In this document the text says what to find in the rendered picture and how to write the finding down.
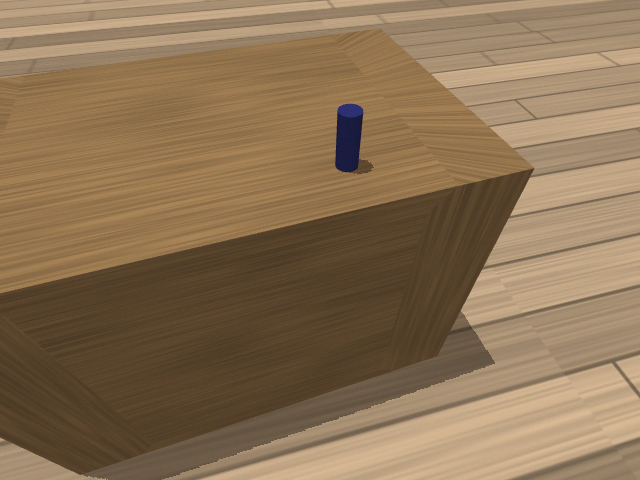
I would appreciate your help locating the can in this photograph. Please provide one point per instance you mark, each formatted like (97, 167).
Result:
(349, 127)

